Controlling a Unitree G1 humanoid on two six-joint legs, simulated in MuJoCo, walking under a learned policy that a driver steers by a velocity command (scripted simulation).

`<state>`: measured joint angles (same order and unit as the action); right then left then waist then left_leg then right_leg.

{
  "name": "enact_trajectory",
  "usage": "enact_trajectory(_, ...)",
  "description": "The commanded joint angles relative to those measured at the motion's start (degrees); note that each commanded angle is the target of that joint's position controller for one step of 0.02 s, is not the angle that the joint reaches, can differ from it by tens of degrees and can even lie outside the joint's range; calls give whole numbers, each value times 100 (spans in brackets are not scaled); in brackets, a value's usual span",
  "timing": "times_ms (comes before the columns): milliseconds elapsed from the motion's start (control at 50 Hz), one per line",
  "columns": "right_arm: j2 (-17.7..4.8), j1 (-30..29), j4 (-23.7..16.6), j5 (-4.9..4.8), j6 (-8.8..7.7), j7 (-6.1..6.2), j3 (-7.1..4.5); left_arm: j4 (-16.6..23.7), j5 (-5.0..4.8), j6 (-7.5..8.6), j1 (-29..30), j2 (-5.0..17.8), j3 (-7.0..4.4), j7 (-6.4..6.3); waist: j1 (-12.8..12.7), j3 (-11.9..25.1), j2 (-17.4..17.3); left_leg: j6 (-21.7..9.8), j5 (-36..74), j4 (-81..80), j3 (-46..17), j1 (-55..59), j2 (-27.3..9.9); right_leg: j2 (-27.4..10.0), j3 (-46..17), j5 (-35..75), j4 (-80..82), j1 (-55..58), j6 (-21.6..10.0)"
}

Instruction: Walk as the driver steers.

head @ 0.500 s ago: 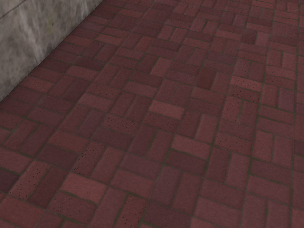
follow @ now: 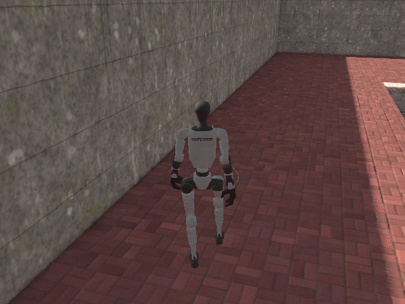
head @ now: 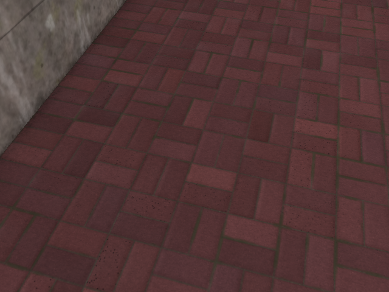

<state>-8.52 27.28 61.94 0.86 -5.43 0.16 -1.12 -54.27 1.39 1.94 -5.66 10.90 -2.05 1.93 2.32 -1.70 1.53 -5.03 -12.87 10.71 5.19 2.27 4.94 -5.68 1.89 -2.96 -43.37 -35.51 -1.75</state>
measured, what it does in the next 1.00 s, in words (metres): walks ahead: right foot, then left foot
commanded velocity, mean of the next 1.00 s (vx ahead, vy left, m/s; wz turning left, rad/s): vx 0.37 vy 0.00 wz -0.20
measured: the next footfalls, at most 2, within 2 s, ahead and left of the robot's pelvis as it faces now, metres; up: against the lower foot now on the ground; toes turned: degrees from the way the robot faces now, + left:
right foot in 0.18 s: +0.28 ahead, -0.12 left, +0.00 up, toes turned -4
left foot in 0.70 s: +0.57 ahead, +0.07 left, +0.00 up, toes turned -1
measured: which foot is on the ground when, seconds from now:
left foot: down 0.00-0.20, up 0.22-0.68, down 0.70-1.00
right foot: up 0.00-0.16, down 0.18-0.70, up 0.72-1.00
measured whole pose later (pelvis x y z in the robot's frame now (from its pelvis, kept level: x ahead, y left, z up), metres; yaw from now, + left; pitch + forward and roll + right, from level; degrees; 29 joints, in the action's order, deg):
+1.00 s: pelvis +0.44 +0.00 -0.01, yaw -14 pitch +0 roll +0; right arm -12.2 13.4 51.1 1.6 -3.0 2.1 -2.4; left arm -50.6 1.9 -2.9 -10.5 14.3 -5.2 0.6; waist -0.3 -4.0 1.5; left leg -3.8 -7.6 24.3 12.8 -17.0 -3.4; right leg -1.7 2.0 -19.3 -58.5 -31.4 -0.5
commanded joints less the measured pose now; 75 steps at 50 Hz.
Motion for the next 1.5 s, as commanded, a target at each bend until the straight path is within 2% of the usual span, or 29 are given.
enact_trajectory(20,-698,470,-85,14,-67,45,-114,487,-15,80,784,201,-30,11,80,-662,-487,-743,1605,-436,-888,-152,-1641,156,190,186,510,-321,-15)
enact_trajectory(100,-812,514,-14,75,-54,100,-148,665,-15,152,1009,263,-61,-1,59,-623,-566,-686,2826,63,-797,435,-1811,331,303,-345,993,-59,-261)
enact_trajectory(160,-986,219,-24,64,-21,106,-186,255,-8,251,-418,454,-200,-102,-612,116,-580,-429,4916,1786,-453,250,-1619,865,566,-595,1594,1952,-602)
enact_trajectory(180,-949,153,-82,22,-23,91,-162,-63,80,308,-1441,712,-313,-167,-996,694,-446,-310,4185,3004,-304,-554,-1407,574,234,-528,1701,3417,-792)
enact_trajectory(200,-509,345,-328,-176,-37,23,-47,-179,236,331,-2380,1335,-477,-233,-1142,1576,489,-46,1823,5109,40,-2363,-848,-1109,-1962,-1427,1905,5215,-1332)
enact_trajectory(220,-610,554,-298,-209,-43,4,-131,-215,108,243,-2340,1425,-514,-165,-965,2059,968,-9,-1586,6574,-385,-3440,-50,-1923,-4132,-1332,2729,5594,-1814)
enact_trajectory(240,-876,45,-411,-104,-16,22,-216,-134,-19,213,-1660,1219,-455,-135,-708,1229,330,-100,-1133,6802,-808,-3903,-485,-1634,-3362,-1486,2790,4893,-1631)
enact_trajectory(260,-788,-372,-536,-58,-52,-2,-197,-48,-55,248,-1181,841,-352,-115,-592,589,74,-111,-674,6543,-798,-3923,-700,-1436,-2623,-1180,2978,4050,-1488)
enact_trajectory(300,-604,-501,-566,75,35,-42,-207,-147,-49,327,-953,356,-199,-135,-218,27,44,-63,-326,5844,-769,-3454,-1009,-924,-1676,-445,3290,2961,-1099)
enact_trajectory(380,-438,-657,-663,150,265,-155,-202,-405,-67,460,-1447,468,-172,-187,-7,-132,123,139,-21,5302,-556,-3447,-1074,-654,-965,459,3533,2625,-1079)
enact_trajectory(580,-532,-2874,-1470,35,239,-167,-126,-607,-57,407,-2360,606,-124,-222,-506,-496,192,390,1284,2580,-203,-3703,-862,-485,-743,1485,3352,3372,-1036)
enact_trajectory(640,-663,-2608,-1452,15,116,-64,-162,-556,-4,351,-2201,733,-168,-274,-358,-297,327,264,954,2157,-251,-3015,-591,-416,-756,3005,2475,3572,-793)
enact_trajectory(680,-909,-1454,-1088,57,-21,31,-268,-440,-74,328,-1894,818,-215,-285,114,222,215,118,1433,1385,-213,-1628,-400,-71,-705,3227,1178,3425,-519)
enact_trajectory(700,-1261,-731,-947,189,-126,89,-365,-286,-180,336,-1858,665,-190,-288,309,816,-106,-29,2971,1496,-663,-237,-1105,266,-580,1841,-43,2577,-370)
enact_trajectory(720,-1728,-307,-1059,323,-139,77,-446,-128,-341,294,-2431,69,-93,-356,134,1870,-1241,-551,5968,2120,-2218,1536,-3127,988,-96,-2546,-1962,1093,-200)
enact_trajectory(740,-1766,-491,-1212,50,4,33,-479,-192,-352,171,-2827,377,-187,-449,98,2656,-1390,-1080,6075,1855,-2936,1522,-3485,1117,-330,-3479,-3030,739,-184)
enact_trajectory(760,-1332,-987,-1359,2,89,44,-383,-220,-208,74,-2500,582,-275,-444,-82,2068,-759,-982,4991,1541,-2437,707,-3146,792,-473,-3030,-3229,602,-163)
enact_trajectory(780,-929,-1416,-1418,10,116,77,-258,-117,-113,26,-2055,516,-289,-375,-169,1275,-619,-799,4296,1265,-1824,-84,-2780,605,-406,-2651,-3020,485,-95)
enact_trajectory(820,-731,-1548,-1380,18,137,195,-181,-26,23,-121,-1816,424,-342,-246,-351,585,-845,-606,3728,843,-1070,-1079,-2353,373,-369,-2233,-2674,651,46)
enact_trajectory(880,-882,-1506,-1390,48,95,222,-212,50,38,-340,-1897,297,-349,-198,-538,644,-731,-757,3561,661,-636,-1563,-2324,473,-215,-1967,-2679,911,126)
enact_trajectory(980,-1037,-1579,-1449,86,188,210,-259,521,61,-557,-1069,379,-298,-83,-464,444,-930,-724,1525,358,-149,-1844,-2297,270,-48,-1453,-1351,879,131)
enact_trajectory(1140,-1552,-1441,-1503,67,493,125,-452,1107,-15,-524,-585,567,-264,12,-255,463,-842,-355,176,986,107,-1741,-2618,465,396,-1785,726,1950,-104)
enact_trajectory(1160,-1539,-1326,-1461,81,550,112,-471,1056,-19,-459,-800,620,-278,-12,-326,481,-596,-82,125,1403,276,-1940,-2502,544,293,-1457,1349,2405,-185)
enact_trajectory(1180,-1357,-1054,-1399,106,633,72,-465,1011,3,-361,-1011,894,-341,-64,-364,410,286,327,-397,2438,688,-2290,-2079,74,-625,-1279,2456,2708,-332)
enact_trajectory(1200,-828,-1135,-1809,16,692,73,-328,1212,2,-329,-914,1804,-536,-128,-268,135,1984,855,-2352,3726,960,-3873,-933,-1575,-3122,-271,3045,2873,-1020)
enact_trajectory(1220,-1117,-1780,-1896,94,790,146,-361,1074,21,-336,-1312,1780,-594,-189,-656,-18,978,830,-2293,4662,-67,-3866,-847,-1637,-2859,602,2894,2464,-1488)
enact_trajectory(1260,-1042,-1574,-1825,-53,792,124,-358,1115,-15,-357,-760,1327,-452,-250,-203,-23,578,736,-1295,4872,-486,-3739,-882,-877,-1887,511,2733,2317,-1231)
enact_trajectory(1320,-1204,-1361,-1723,123,721,79,-430,1354,-98,-332,-348,1044,-355,-230,-96,478,509,641,-752,5216,-517,-3601,-698,-459,-1557,1281,2525,2702,-1123)
enact_trajectory(1500,-1066,-1837,-2129,9,790,139,-335,1348,-38,-320,-938,1365,-457,-200,-430,436,495,703,-1072,3923,-744,-3380,-510,-498,-2446,357,2489,2919,-1332)
Over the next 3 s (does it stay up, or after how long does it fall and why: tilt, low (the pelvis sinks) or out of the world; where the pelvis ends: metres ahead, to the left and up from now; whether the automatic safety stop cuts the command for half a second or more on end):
stays up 0.65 -0.29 0.00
